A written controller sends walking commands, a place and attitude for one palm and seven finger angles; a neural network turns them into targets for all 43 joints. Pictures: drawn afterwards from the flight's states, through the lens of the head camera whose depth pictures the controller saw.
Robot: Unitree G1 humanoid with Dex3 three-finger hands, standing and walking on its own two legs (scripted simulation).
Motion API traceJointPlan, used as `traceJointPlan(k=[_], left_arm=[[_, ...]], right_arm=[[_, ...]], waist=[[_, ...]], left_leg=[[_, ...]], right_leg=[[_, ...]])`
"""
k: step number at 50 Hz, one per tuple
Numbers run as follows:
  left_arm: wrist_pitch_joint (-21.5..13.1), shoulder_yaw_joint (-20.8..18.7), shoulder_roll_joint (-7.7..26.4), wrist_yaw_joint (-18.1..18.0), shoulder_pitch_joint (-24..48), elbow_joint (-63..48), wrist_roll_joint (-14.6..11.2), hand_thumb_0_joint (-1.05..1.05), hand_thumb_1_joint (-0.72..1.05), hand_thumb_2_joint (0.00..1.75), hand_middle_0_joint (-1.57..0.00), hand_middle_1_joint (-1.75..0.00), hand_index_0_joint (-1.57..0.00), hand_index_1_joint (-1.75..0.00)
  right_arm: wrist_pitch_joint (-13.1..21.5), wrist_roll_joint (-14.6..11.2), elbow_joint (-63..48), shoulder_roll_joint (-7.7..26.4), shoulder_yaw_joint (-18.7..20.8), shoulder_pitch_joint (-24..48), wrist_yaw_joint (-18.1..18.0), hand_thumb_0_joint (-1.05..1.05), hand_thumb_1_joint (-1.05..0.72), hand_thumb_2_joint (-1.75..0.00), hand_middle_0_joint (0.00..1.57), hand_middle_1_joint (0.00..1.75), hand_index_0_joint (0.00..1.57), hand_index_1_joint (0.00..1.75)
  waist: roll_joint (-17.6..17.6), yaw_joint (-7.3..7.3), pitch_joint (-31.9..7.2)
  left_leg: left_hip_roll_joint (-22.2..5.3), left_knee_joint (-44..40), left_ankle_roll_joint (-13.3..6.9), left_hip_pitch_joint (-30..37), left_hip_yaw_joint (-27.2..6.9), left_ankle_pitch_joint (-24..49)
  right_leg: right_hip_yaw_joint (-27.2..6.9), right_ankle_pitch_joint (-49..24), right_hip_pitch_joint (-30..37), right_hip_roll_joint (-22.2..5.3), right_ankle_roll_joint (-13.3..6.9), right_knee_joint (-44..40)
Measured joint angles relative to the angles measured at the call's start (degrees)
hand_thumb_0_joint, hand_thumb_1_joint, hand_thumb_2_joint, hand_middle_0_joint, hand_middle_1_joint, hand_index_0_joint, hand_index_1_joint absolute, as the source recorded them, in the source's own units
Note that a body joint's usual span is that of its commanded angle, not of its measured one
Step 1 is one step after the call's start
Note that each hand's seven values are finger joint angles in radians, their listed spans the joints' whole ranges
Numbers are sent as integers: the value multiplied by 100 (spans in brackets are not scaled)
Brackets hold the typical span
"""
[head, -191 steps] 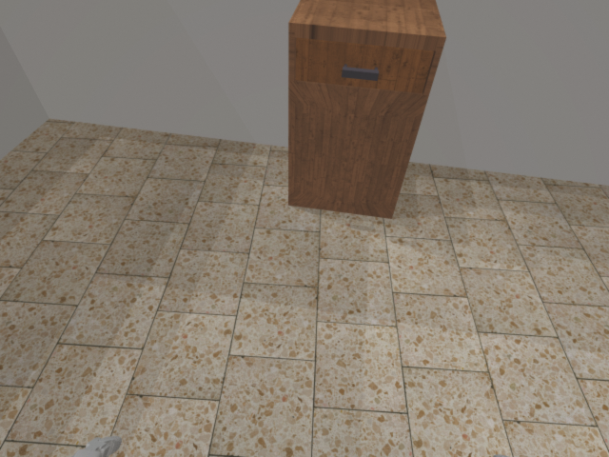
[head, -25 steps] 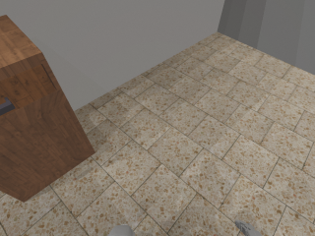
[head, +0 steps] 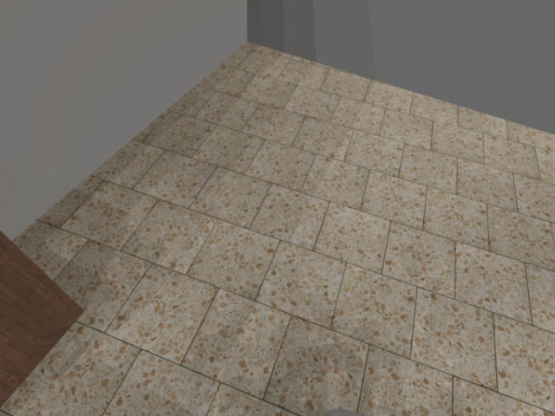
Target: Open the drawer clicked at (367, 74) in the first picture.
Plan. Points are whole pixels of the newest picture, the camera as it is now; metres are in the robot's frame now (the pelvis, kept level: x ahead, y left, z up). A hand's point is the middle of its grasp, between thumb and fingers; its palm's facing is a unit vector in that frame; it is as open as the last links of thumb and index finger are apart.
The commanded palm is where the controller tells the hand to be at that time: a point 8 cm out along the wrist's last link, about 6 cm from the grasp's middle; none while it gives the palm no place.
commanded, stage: walk to a spot facing it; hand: left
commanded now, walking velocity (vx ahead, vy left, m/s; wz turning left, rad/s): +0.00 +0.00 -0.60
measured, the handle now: out of the picture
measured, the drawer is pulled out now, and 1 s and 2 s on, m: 0.00 0.00 0.00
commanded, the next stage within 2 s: turn to face it in 0.92 s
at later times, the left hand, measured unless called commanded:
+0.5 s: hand out of the picture +0.13 +0.15 -0.16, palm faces -0.21 -0.96 -0.21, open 7.4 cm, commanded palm none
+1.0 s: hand (238, 307) +0.33 +0.09 -0.17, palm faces -0.54 -0.82 -0.18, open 7.4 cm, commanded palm none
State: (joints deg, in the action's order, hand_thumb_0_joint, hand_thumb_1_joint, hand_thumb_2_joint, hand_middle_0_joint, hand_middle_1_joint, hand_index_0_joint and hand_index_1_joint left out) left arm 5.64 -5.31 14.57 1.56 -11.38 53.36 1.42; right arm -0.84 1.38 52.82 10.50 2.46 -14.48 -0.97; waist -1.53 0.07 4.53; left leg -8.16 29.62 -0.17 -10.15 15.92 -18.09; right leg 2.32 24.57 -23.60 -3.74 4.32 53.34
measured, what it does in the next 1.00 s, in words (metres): walks ahead, turning right: right foot, then left foot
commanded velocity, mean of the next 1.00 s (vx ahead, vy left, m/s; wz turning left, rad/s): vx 0.12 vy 0.00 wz -0.56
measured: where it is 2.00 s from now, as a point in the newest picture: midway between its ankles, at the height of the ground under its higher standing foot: outside the picture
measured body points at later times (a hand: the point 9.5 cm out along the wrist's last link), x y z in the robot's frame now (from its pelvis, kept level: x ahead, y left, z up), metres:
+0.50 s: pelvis +0.03 -0.03 +0.00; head +0.05 -0.03 +0.45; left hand +0.14 +0.20 -0.14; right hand +0.06 -0.30 -0.13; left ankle +0.10 +0.10 -0.70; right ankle -0.02 -0.14 -0.74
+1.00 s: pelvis +0.15 -0.03 +0.00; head +0.19 -0.04 +0.44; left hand +0.36 +0.13 -0.16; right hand -0.01 -0.21 -0.14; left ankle +0.13 +0.08 -0.74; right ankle +0.12 -0.17 -0.69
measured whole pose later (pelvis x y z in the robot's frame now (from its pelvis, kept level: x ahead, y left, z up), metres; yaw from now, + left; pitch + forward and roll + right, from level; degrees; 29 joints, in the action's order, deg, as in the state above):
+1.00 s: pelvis +0.15 -0.03 +0.00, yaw -34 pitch +0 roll -1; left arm 4.3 -5.1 13.0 1.5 -8.6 53.9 1.7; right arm 0.6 1.4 57.4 9.0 2.1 -20.2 -1.4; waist -1.7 1.1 5.9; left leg -6.6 27.5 -0.1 -4.0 19.7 -22.0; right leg 5.3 16.3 -30.1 -4.0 2.8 52.4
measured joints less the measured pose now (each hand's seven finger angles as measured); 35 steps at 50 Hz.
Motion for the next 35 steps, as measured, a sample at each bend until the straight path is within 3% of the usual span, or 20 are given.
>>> traceJointPlan(k=[3,6,9,13,21,28,29,31,33,35], left_arm=[[-69,44,-75,-3,198,-75,-6,0,91,89,-20,-29,-19,-30],[-252,103,-102,-22,336,-207,8,0,90,89,-20,-29,-19,-30],[-405,172,-220,-123,455,-249,-31,0,90,89,-20,-29,-20,-30],[-423,199,-293,-193,336,-257,-56,0,90,89,-20,-29,-20,-30],[-548,265,-348,-93,-145,-58,-18,0,90,89,-21,-30,-20,-30],[-519,200,-260,-95,-635,139,5,0,90,89,-21,-30,-20,-30],[-495,180,-236,-98,-715,163,-6,0,90,89,-21,-30,-20,-30],[-417,121,-158,-92,-793,259,-40,0,90,89,-21,-30,-20,-30],[-325,67,-103,-62,-808,367,-3,0,90,89,-20,-30,-20,-30],[-280,14,-47,4,-780,414,38,0,90,89,-20,-29,-20,-30]], right_arm=[[-26,13,98,105,74,-105,34,0,-91,-90,20,30,21,30],[-74,-21,155,253,139,-275,71,0,-91,-90,20,30,21,30],[-282,-45,249,416,168,-214,23,1,-91,-90,20,30,20,30],[-344,1,247,423,154,-91,67,1,-91,-90,20,30,20,30],[-159,34,-6,345,139,284,192,1,-91,-90,20,30,20,30],[45,-30,-170,249,71,505,175,1,-91,-90,20,30,20,30],[111,-39,-214,241,41,503,156,1,-91,-90,20,30,20,30],[242,-14,-261,174,-17,524,116,0,-91,-90,20,30,20,30],[277,13,-294,92,-86,458,104,0,-91,-90,20,30,21,30],[276,10,-261,-1,-134,321,66,0,-91,-90,20,30,21,30]], waist=[[135,114,57],[273,165,29],[490,229,103],[429,183,-8],[274,11,-219],[40,-280,-293],[13,-299,-312],[-117,-305,-299],[-173,-299,-296],[-196,-264,-306]], left_leg=[[-166,254,111,-81,224,-131],[-383,948,280,-364,295,-420],[-230,2585,405,-1083,-663,-1242],[-36,3436,523,-1626,-1128,-750],[136,2623,593,-1789,-1321,-150],[500,908,454,-1122,-1264,-178],[532,467,431,-889,-1223,-31],[550,419,67,-784,-1043,329],[470,484,-127,-629,-838,110],[410,232,-161,-365,-681,47]], right_leg=[[173,14,307,61,-119,-755],[279,-675,758,161,-363,-1854],[223,-459,672,317,-600,-1616],[-13,-704,933,407,-645,-2117],[-500,-994,1249,569,-654,-2752],[-875,-730,1365,626,-468,-2613],[-937,-607,1324,650,-420,-2443],[-959,-60,1001,651,-474,-1541],[-675,244,491,605,-460,-269],[-383,-10,45,475,-414,618]])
